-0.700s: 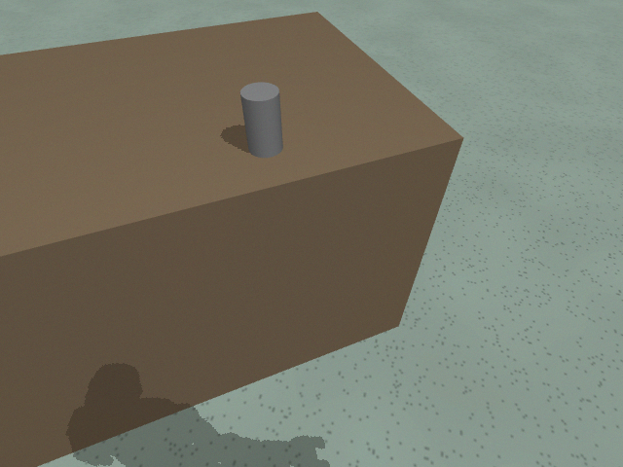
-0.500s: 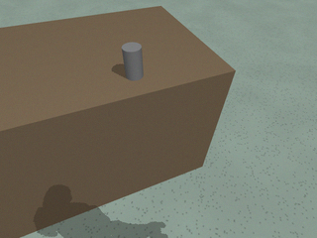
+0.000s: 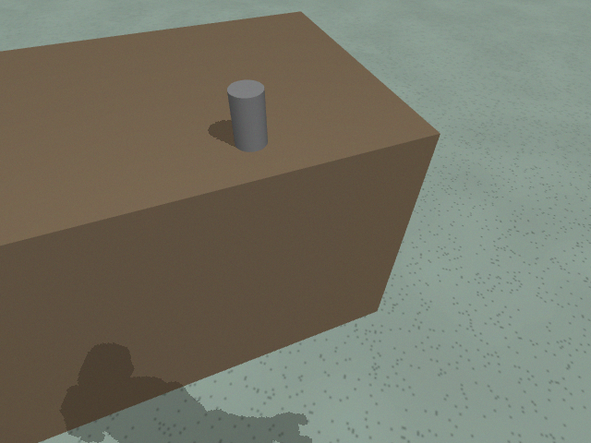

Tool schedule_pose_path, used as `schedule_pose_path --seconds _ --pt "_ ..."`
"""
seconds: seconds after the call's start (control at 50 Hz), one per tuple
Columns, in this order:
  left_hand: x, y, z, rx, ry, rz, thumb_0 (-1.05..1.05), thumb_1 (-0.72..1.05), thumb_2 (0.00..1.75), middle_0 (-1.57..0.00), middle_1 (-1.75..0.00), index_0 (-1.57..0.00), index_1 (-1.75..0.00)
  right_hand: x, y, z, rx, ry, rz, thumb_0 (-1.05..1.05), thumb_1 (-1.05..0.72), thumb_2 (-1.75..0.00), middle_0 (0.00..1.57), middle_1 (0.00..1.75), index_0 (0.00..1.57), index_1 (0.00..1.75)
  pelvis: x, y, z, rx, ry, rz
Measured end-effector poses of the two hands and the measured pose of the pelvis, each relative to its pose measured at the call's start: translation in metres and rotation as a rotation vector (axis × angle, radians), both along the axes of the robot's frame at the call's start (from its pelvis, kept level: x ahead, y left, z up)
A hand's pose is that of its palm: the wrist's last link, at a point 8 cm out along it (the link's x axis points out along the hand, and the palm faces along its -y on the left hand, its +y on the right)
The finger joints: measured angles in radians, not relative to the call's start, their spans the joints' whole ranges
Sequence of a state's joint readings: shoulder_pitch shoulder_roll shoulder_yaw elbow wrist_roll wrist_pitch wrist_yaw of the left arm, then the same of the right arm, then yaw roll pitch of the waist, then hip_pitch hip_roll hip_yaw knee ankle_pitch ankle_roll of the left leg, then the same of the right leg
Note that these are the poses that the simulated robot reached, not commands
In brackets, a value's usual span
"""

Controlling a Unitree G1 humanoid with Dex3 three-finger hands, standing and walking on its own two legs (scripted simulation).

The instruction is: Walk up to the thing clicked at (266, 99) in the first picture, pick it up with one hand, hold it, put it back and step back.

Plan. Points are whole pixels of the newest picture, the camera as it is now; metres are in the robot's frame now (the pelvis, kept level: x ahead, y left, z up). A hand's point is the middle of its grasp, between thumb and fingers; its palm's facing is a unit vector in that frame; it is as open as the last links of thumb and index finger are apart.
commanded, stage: stand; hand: right
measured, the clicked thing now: (248, 117) +0.69 +0.12 +0.08
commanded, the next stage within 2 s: walk up in 0.42 s
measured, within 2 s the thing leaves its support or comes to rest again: neither
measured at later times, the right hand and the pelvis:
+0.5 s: hand out of the picture +0.07 -0.25 -0.16, palm faces -0.07 +0.94 -0.33, open 7.3 cm; pelvis +0.00 +0.01 +0.00, yaw +3 degrees
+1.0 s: hand (383, 433) +0.19 -0.11 -0.15, palm faces -0.23 +0.90 -0.36, open 7.3 cm; pelvis +0.11 +0.14 -0.02, yaw +16 degrees
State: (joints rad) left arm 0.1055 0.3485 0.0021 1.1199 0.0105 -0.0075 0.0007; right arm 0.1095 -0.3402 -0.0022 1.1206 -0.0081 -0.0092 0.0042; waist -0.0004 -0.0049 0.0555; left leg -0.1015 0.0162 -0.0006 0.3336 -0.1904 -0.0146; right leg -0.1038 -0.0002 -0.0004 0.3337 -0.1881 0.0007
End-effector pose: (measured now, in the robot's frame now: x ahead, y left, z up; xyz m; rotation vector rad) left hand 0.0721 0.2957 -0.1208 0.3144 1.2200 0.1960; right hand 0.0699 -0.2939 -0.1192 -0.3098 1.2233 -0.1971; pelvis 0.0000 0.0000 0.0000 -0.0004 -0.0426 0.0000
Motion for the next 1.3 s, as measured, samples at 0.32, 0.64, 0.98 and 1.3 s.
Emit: schedule_pose_path --seconds 0.32,0.64,0.98,1.3 --pt "-0.002 0.003 0.001 0.002 0.004 0.006 0.0 0.9 0.9 -0.2 -0.3 -0.2 -0.3 0.0 0.001 0.0 0.0 0.0 0.003 0.0 -0.91 -0.9 0.2 0.3 0.21 0.3 0.001 0.002 0.0 0.002 -0.003 0.0" --pt "-0.039 0.077 0.015 0.115 -0.05 0.144 0.0 0.9 0.9 -0.2 -0.3 -0.21 -0.3 0.033 0.007 0.006 -0.025 0.06 0.119 0.01 -0.91 -0.9 0.2 0.3 0.21 0.3 0.021 0.037 -0.008 -0.033 -0.002 0.126" --pt "0.038 0.174 -0.008 0.042 -0.106 0.184 0.0 0.9 0.9 -0.2 -0.3 -0.2 -0.3 0.118 0.133 0.004 -0.03 0.015 0.216 0.0 -0.91 -0.9 0.21 0.3 0.21 0.3 0.103 0.136 -0.021 0.004 -0.009 0.264" --pt "0.083 0.147 -0.004 0.07 -0.107 0.331 0.0 0.9 0.9 -0.2 -0.3 -0.2 -0.3 0.282 0.153 -0.021 -0.037 -0.078 0.388 0.01 -0.91 -0.9 0.2 0.3 0.21 0.3 0.174 0.125 -0.031 0.022 -0.002 0.363"
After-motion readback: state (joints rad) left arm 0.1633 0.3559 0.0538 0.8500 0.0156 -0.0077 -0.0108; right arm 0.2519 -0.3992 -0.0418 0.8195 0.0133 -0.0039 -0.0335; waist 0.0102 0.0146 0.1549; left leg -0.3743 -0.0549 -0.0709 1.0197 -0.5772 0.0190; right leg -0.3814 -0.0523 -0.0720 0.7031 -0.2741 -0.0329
